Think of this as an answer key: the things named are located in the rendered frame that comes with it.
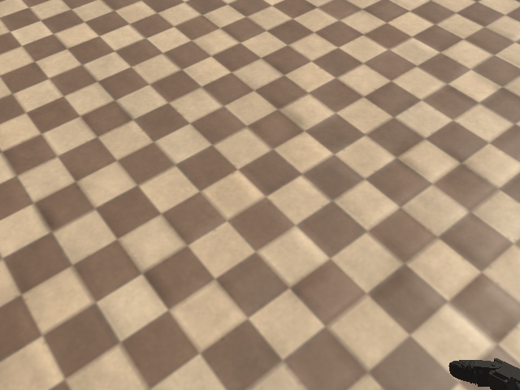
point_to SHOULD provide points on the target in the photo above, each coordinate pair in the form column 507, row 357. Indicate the right robot hand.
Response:
column 497, row 375

